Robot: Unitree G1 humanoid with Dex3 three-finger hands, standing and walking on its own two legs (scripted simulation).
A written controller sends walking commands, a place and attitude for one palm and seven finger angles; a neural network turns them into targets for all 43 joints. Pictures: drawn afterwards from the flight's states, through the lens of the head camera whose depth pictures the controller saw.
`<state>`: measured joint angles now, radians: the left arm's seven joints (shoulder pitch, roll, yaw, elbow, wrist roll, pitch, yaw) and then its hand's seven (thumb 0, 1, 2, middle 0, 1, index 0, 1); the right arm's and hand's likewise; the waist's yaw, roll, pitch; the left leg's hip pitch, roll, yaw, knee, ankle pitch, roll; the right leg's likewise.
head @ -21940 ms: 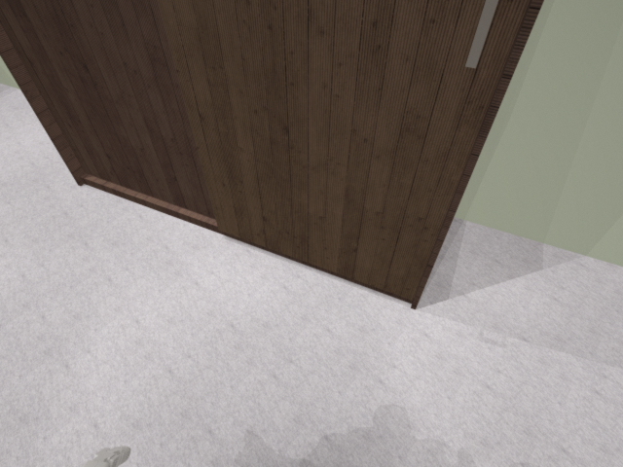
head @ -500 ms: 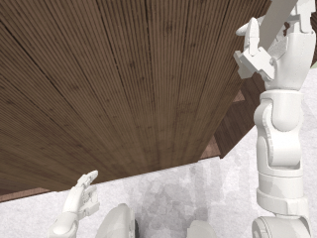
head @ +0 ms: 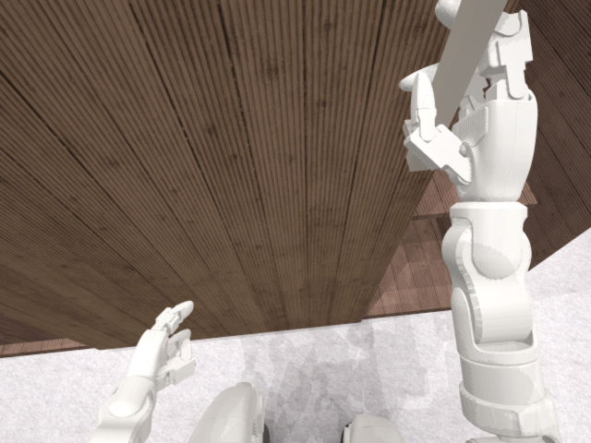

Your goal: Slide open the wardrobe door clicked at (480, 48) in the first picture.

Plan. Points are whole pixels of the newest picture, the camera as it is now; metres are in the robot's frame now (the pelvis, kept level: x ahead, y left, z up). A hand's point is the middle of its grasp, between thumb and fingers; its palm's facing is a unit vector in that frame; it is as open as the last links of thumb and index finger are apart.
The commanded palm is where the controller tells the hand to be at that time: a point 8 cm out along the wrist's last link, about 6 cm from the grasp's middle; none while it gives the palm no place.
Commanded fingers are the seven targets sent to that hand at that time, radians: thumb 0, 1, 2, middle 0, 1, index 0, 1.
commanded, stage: step sideways, sliding the door along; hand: right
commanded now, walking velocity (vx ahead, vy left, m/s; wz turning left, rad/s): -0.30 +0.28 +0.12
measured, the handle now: (450, 45) +0.39 -0.14 +0.28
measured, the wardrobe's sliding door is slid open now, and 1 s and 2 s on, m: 0.35 0.68 0.67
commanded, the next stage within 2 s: stop walking and hold the door there in 1.42 s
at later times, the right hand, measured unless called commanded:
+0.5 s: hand (202, 153) +0.34 +0.06 +0.23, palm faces -0.01 +1.00 -0.02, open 7.2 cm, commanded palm +0.32 +0.05 +0.23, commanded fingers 0.00 -0.90 -0.90 0.45 1.40 0.45 1.40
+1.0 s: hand (12, 165) +0.33 +0.21 +0.24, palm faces +0.07 +1.00 +0.00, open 6.9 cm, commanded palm +0.31 +0.23 +0.23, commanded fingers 0.00 -0.90 -0.90 0.45 1.40 0.45 1.40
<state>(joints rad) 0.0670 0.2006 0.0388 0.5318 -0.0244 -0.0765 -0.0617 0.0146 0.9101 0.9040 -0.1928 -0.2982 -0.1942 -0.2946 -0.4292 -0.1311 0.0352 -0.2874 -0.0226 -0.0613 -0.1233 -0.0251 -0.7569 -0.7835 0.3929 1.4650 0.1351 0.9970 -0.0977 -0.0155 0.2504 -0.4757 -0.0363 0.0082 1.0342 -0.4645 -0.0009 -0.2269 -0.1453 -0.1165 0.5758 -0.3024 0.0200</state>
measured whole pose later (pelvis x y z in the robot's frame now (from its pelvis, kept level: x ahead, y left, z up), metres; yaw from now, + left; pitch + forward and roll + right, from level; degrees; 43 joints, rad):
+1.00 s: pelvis -0.09 +0.32 -0.01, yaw +2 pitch -3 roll +1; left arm 0.07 0.20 0.05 0.65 -0.05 -0.02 -0.01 0.02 0.91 0.90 -0.19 -0.30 -0.20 -0.29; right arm -0.76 -0.18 -0.05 0.15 0.10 -0.05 -0.14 0.02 -0.78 -0.83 0.46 1.40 0.07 1.25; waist -0.08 -0.01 0.23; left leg -0.43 -0.01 0.03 0.96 -0.44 0.01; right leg -0.28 -0.14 -0.08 0.64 -0.29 0.04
